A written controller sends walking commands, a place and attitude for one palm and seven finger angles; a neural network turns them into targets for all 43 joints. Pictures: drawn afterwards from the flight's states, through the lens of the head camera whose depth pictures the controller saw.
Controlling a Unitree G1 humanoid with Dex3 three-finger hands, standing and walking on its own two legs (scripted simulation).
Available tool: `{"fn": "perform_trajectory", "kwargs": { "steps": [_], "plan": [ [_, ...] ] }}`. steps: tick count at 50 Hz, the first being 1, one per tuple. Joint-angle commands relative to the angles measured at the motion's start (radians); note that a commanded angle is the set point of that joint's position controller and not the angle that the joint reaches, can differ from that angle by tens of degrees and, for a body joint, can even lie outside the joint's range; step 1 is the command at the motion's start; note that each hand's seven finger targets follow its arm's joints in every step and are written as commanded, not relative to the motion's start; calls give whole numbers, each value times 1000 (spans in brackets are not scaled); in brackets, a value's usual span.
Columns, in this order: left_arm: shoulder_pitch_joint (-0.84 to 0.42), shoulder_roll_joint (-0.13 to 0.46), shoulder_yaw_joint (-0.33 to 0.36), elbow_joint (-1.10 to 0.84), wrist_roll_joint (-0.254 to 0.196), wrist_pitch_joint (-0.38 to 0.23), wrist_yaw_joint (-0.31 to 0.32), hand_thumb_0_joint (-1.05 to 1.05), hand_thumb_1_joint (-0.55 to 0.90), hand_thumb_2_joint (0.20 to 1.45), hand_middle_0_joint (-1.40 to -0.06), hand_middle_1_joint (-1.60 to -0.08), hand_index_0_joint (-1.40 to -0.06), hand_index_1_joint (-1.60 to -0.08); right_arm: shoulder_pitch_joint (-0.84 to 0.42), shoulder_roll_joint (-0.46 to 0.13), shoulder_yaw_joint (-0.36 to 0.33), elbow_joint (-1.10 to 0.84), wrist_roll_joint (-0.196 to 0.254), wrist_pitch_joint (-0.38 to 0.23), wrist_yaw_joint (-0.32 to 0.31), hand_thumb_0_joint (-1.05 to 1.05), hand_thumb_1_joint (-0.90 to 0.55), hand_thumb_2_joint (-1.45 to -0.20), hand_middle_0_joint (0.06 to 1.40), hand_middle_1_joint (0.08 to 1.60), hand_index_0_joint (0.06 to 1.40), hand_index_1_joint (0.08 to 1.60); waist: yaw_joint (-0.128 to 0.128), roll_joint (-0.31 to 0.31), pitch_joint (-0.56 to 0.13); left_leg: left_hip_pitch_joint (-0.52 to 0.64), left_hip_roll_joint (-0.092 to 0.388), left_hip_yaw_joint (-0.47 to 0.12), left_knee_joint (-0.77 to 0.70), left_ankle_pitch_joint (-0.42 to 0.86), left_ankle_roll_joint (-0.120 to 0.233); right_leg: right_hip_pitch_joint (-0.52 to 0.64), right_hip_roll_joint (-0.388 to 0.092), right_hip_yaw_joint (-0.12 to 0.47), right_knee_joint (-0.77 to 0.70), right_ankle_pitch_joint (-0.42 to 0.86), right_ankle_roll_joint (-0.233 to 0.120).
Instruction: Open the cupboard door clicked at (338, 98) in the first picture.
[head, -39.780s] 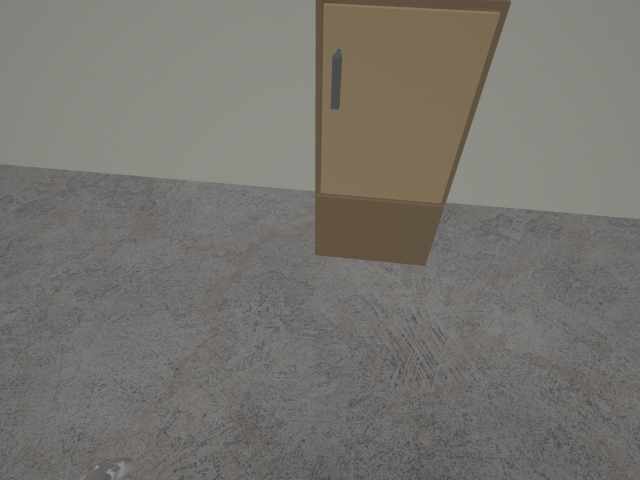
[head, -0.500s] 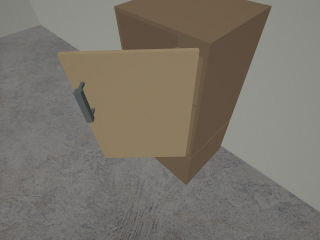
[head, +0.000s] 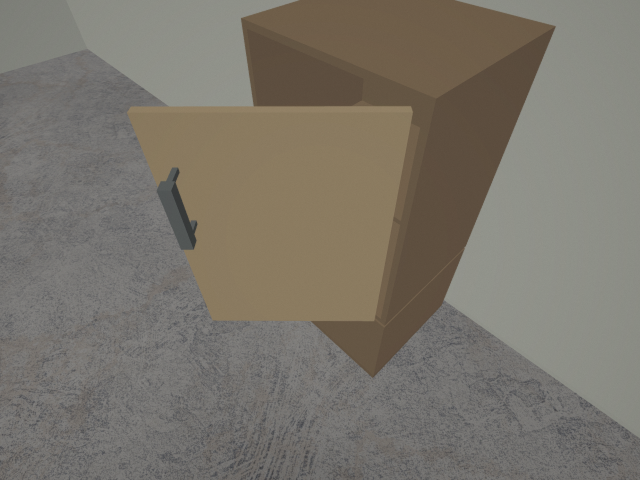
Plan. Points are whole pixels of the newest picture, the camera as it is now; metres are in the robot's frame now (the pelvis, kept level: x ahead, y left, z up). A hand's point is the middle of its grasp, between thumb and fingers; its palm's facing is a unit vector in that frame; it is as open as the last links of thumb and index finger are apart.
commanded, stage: shuffle to correct the standing spot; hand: left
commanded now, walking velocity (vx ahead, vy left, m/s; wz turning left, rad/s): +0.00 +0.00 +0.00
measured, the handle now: (181, 209) +0.53 +0.28 +0.01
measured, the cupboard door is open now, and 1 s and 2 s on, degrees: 45 45 45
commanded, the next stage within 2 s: come to a stop and stand still in 0.08 s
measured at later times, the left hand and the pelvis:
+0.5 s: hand out of the picture +0.01 +0.23 -0.19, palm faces +0.05 -0.98 -0.21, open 7.4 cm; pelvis -0.02 +0.05 -0.01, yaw +1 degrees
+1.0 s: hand out of the picture -0.11 +0.28 -0.18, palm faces +0.05 -0.97 -0.24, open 7.4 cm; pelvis -0.07 +0.09 -0.01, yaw +2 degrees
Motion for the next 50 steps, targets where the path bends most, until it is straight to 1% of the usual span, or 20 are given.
{"fn": "perform_trajectory", "kwargs": {
  "steps": [1, 6, 10, 11, 12, 13, 14, 16, 18, 20, 21, 23, 26, 28, 30, 32, 35, 42, 47, 50],
  "plan": [
    [70, 108, 20, -26, -3, -5, 7, 0, 900, 900, -200, -300, -200, -300, 51, -77, -16, -27, -2, -16, 0, 0, -900, -900, 200, 300, 200, 300, 2, -27, 47, 41, 58, -66, -59, 153, 45, -90, -89, 72, -103, 236, -16],
    [66, 123, 30, -35, -3, -4, 11, 0, 900, 900, -200, -300, -200, -300, 47, -77, -19, -33, -1, -10, 3, 0, -900, -900, 200, 300, 200, 300, 10, -17, 46, 16, 48, -58, -43, 161, 39, -74, -112, 88, -86, 287, -26],
    [73, 148, 44, -43, -4, 4, 16, 0, 900, 900, -200, -300, -200, -300, 46, -76, -26, -57, -3, 4, 6, 0, -900, -900, 200, 300, 200, 300, 14, -36, 17, -12, 33, -40, -3, 122, 28, -66, -160, 125, -60, 299, -50],
    [44, 321, 29, -121, 8, -20, 17, 0, 900, 900, -200, -300, -200, -300, -53, -202, -37, -168, -12, 0, 20, 0, -900, -900, 200, 300, 200, 300, 2, -63, 150, -54, -1, -108, 31, 56, 44, -139, -131, 114, -83, 391, -27],
    [43, 236, 49, -133, 1, -22, 25, 0, 900, 900, -200, -300, -200, -300, -30, -152, -57, -186, -11, -14, 17, 0, -900, -900, 200, 300, 200, 300, 8, -116, 13, -97, 8, -71, 100, 46, 48, -70, -174, 151, -19, 437, -29],
    [70, 179, 42, -115, 1, -23, 32, 0, 900, 900, -200, -300, -200, -300, -20, -80, -49, -171, -12, -10, 16, 0, -900, -900, 200, 300, 200, 300, 11, -153, -56, -117, -10, -66, 135, 15, 42, -16, -207, 178, -18, 530, -38],
    [76, 175, 33, -120, -2, -23, 33, 0, 900, 900, -200, -300, -200, -300, -3, -75, -43, -175, -12, -7, 16, 0, -900, -900, 200, 300, 200, 300, 7, -172, -82, -127, -20, -70, 163, -10, 42, 21, -219, 173, -5, 623, -53],
    [84, 169, 35, -147, 3, -13, 31, 0, 900, 900, -200, -300, -200, -300, 3, -57, -44, -192, -12, 2, 18, 0, -900, -900, 200, 300, 200, 300, 8, -217, -91, -149, -33, -50, 181, -61, 47, 44, -215, 166, 19, 704, -69],
    [53, 166, 40, -168, 4, -2, 30, 0, 900, 900, -200, -300, -200, -300, 8, -70, -53, -194, -9, 5, 15, 0, -900, -900, 200, 300, 200, 300, -7, -178, -50, -124, -23, -49, 143, 11, 53, -17, -187, 128, 27, 585, -59],
    [37, 163, 39, -188, 2, 9, 27, 0, 900, 900, -200, -300, -200, -300, 11, -104, -59, -188, -8, -1, 13, 0, -900, -900, 200, 300, 200, 300, -12, -57, -29, -40, 21, -73, 100, 223, 64, -97, -123, 76, 57, 426, -26],
    [52, 144, 33, -192, 7, 15, 26, 0, 900, 900, -200, -300, -200, -300, 20, -113, -57, -180, -11, -5, 13, 0, -900, -900, 200, 300, 200, 300, -5, 8, -32, -3, 46, -87, 111, 342, 77, -122, -93, 59, 62, 335, -13],
    [54, 146, 32, -188, 3, 25, 25, 0, 900, 900, -200, -300, -200, -300, -2, -143, -60, -183, -9, -4, 11, 0, -900, -900, 200, 300, 200, 300, 3, 90, 15, -46, 76, -123, 68, 335, 93, -137, -67, 32, 38, 137, 5],
    [60, 146, 29, -187, 7, 30, 19, 0, 900, 900, -200, -300, -200, -300, -36, -153, -58, -202, -9, -7, 12, 0, -900, -900, 200, 300, 200, 300, 11, 63, 44, -97, 78, -141, 12, 192, 97, -120, -59, 33, 17, 97, 11],
    [50, 150, 30, -189, 7, 33, 14, 0, 900, 900, -200, -300, -200, -300, -47, -165, -62, -212, -9, -5, 14, 0, -900, -900, 200, 300, 200, 300, 5, 50, 57, -127, 76, -157, -48, 7, 93, -126, -58, 30, 13, 59, 14],
    [43, 157, 33, -194, 10, 35, 9, 0, 900, 900, -200, -300, -200, -300, -59, -187, -68, -222, -11, -5, 16, 0, -900, -900, 200, 300, 200, 300, 6, 84, 57, -146, 89, -193, -122, -143, 95, -122, -50, 17, 29, 43, 17],
    [50, 156, 33, -191, 12, 35, 5, 0, 900, 900, -200, -300, -200, -300, -65, -195, -71, -225, -10, -7, 17, 0, -900, -900, 200, 300, 200, 300, 11, 105, 35, -141, 99, -210, -161, -209, 100, -113, -54, 12, 34, 39, 17],
    [68, 156, 34, -175, 14, 36, 0, 0, 900, 900, -200, -300, -200, -300, -73, -207, -76, -230, -10, -3, 19, 0, -900, -900, 200, 300, 200, 300, 13, 80, 36, -161, 107, -224, -206, -311, 97, -113, -55, 8, 43, 29, 17],
    [125, 140, 35, -143, 16, 38, -1, 0, 900, 900, -200, -300, -200, -300, -58, -201, -80, -204, -7, 4, 20, 0, -900, -900, 200, 300, 200, 300, 19, 29, 27, -166, 116, -232, -247, -370, 94, -107, -53, 17, 43, 9, 14],
    [168, 129, 31, -113, 15, 35, 1, 0, 900, 900, -200, -300, -200, -300, -44, -187, -78, -172, -5, 14, 25, 0, -900, -900, 200, 300, 200, 300, 19, 8, 39, -173, 92, -208, -232, -372, 86, -108, -49, 37, 2, -9, 10],
    [190, 127, 29, -97, 15, 30, 3, 0, 900, 900, -200, -300, -200, -300, -30, -178, -77, -153, -3, 19, 26, 0, -900, -900, 200, 300, 200, 300, 13, -11, 52, -152, 65, -191, -206, -340, 75, -148, -53, 76, -41, -47, 1]
  ]
}}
